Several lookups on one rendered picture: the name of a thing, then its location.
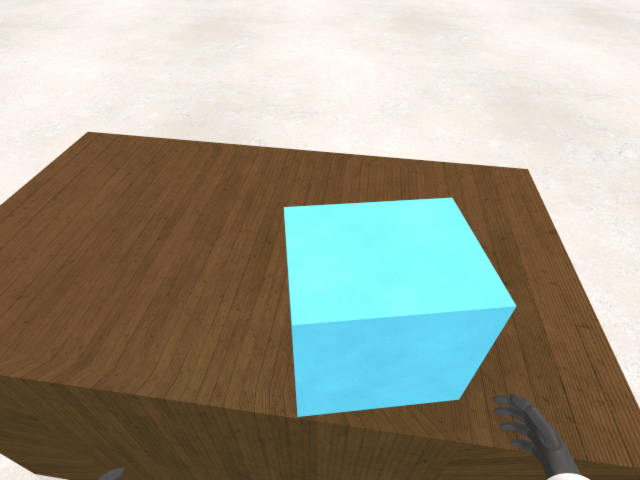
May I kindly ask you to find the carton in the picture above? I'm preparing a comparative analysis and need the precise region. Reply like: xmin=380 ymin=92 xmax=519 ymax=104
xmin=284 ymin=198 xmax=516 ymax=417

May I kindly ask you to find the right robot hand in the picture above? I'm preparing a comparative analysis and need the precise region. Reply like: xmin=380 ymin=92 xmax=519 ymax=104
xmin=493 ymin=394 xmax=582 ymax=479

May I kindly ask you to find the pedestal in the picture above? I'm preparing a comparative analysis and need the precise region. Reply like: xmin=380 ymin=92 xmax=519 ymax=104
xmin=0 ymin=132 xmax=640 ymax=480

